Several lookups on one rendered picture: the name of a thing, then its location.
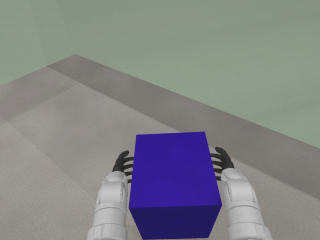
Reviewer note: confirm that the right robot hand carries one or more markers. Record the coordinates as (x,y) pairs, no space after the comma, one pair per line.
(226,161)

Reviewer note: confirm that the robot right forearm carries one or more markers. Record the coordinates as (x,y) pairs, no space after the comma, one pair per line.
(243,212)

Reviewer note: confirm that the robot left forearm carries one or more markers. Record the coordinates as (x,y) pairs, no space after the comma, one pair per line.
(109,221)

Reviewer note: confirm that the carton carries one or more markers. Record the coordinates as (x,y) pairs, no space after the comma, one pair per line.
(174,192)

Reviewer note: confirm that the left robot hand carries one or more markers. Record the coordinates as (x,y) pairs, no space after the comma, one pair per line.
(119,164)

